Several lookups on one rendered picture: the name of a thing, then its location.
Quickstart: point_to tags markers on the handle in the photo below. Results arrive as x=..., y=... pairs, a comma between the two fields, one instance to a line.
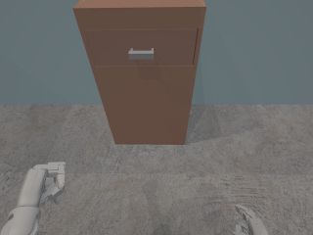
x=141, y=54

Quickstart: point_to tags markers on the cabinet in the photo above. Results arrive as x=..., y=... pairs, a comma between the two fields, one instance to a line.
x=144, y=105

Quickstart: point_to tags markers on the robot left hand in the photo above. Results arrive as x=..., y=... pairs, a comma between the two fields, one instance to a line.
x=43, y=177

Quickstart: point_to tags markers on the drawer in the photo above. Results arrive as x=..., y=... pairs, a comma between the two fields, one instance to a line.
x=172, y=46

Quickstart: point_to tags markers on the left robot forearm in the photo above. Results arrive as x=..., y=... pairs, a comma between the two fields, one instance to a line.
x=22, y=221

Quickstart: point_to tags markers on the robot right hand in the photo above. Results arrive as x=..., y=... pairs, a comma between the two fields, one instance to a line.
x=255, y=225

